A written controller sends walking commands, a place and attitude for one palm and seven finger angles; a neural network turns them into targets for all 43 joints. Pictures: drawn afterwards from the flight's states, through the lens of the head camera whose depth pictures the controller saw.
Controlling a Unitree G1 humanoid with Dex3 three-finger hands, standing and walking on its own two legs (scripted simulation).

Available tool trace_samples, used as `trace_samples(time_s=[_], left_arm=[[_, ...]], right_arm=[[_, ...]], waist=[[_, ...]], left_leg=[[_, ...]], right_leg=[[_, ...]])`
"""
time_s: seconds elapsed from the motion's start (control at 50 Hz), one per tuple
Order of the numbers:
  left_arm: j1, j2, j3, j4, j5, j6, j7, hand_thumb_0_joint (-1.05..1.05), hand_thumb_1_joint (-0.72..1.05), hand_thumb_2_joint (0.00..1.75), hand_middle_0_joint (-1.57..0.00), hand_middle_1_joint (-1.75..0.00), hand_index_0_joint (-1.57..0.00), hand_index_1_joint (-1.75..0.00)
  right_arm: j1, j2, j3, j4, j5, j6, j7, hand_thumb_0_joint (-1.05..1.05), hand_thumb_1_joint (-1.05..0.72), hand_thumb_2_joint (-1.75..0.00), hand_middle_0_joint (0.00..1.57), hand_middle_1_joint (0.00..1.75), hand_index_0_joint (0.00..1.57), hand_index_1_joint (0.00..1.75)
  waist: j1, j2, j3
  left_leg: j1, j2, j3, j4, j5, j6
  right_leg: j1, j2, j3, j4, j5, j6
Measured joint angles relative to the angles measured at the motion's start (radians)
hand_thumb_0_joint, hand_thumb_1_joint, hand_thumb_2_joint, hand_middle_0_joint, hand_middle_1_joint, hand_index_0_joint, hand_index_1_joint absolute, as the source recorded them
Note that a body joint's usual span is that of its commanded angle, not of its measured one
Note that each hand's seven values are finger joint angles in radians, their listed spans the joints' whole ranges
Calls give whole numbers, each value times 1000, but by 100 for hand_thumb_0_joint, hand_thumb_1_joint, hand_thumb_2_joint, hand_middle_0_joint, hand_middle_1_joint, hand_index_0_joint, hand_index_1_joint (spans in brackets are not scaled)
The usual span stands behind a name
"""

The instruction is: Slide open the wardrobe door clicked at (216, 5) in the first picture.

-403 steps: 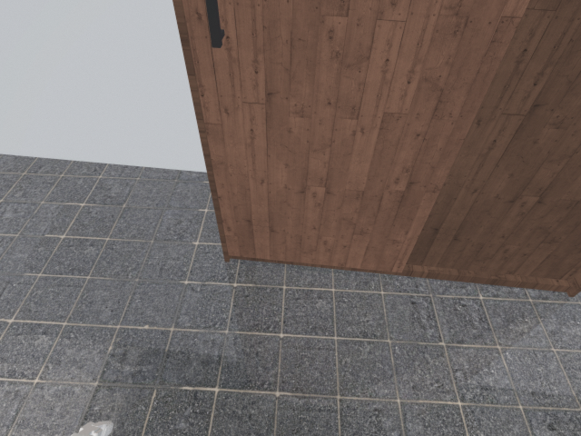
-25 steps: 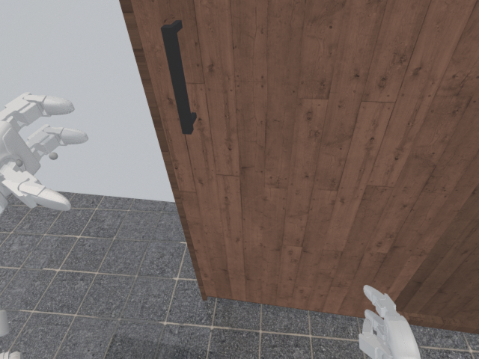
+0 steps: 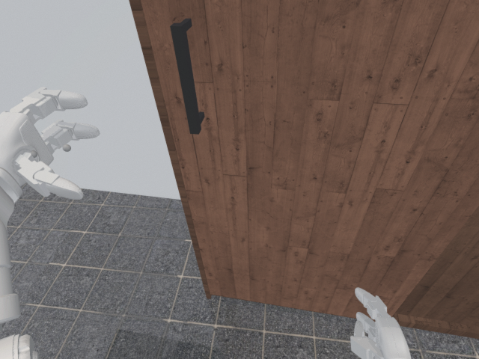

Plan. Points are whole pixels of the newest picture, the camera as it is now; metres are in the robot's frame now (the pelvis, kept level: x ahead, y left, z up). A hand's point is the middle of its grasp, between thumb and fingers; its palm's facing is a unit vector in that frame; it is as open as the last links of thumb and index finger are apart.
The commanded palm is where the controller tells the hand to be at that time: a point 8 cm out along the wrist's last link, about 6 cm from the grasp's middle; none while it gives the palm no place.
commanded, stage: move the hooked fingers beside the handle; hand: left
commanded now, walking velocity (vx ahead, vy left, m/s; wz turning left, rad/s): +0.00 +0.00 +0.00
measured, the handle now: (191, 80) +0.52 +0.16 +0.25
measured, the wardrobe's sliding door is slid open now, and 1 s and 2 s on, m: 0.00 0.00 0.00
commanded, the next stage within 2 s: none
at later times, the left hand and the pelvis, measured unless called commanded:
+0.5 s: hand (101, 127) +0.35 +0.25 +0.25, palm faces +0.01 -1.00 -0.08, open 14.0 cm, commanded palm +0.32 +0.30 +0.26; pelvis +0.01 +0.00 +0.00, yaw -1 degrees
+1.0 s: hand (132, 109) +0.42 +0.23 +0.25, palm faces +0.00 -1.00 -0.06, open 14.0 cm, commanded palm +0.39 +0.29 +0.25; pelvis +0.01 +0.00 +0.00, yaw -1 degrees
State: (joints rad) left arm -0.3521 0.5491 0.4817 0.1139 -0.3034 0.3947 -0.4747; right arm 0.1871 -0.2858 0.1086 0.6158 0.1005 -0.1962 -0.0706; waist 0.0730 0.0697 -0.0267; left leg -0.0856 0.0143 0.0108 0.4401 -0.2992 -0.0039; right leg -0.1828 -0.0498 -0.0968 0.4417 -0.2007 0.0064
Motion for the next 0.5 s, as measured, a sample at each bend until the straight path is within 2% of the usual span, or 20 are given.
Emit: trace_samples(time_s=[0.14, 0.32, 0.5], left_arm=[[-56, -1, -17, 64, 25, -8, 19, -2, -51, 30, -30, -120, -30, -120], [-100, -10, -32, 105, 32, -15, 30, -2, -50, 30, -30, -120, -30, -120], [-126, -25, -45, 136, 38, -20, 47, -2, -50, 30, -30, -120, -30, -120]], right_arm=[[-2, -2, -9, -7, -1, 11, -4, 2, -90, -90, 21, 30, 20, 30], [9, -5, -17, -8, 0, 32, 0, 1, -90, -90, 20, 30, 20, 30], [13, -3, -22, -3, 1, 48, -2, 2, -90, -90, 20, 30, 20, 30]], waist=[[-17, -5, 1], [-31, -4, -7], [-31, -2, -12]], left_leg=[[-7, 2, 2, -5, 0, -1], [-12, 2, 9, -15, -2, 0], [-15, 2, 11, -17, -4, 0]], right_leg=[[-10, 2, 2, -2, -1, -1], [-21, 4, 9, -4, -4, 0], [-26, 4, 11, -3, -7, 1]])
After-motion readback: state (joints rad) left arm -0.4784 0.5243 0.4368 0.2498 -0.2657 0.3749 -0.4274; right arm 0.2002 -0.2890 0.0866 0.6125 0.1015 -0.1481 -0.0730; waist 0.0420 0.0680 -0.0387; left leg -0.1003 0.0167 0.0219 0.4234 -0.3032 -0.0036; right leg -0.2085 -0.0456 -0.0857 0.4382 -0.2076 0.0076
